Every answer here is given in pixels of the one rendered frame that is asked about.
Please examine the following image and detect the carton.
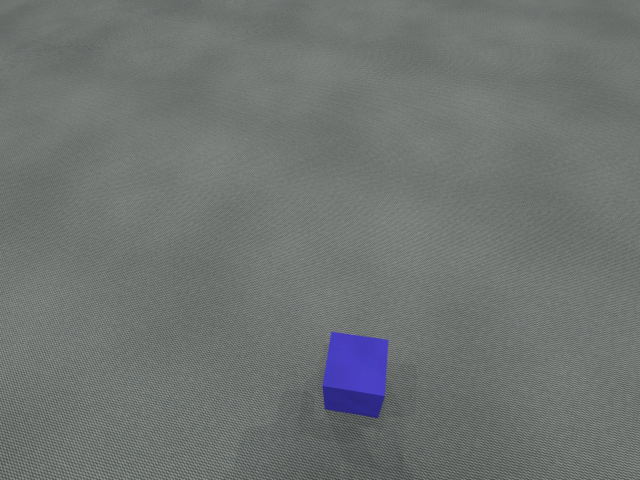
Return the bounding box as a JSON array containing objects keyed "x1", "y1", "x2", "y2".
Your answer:
[{"x1": 323, "y1": 332, "x2": 388, "y2": 418}]

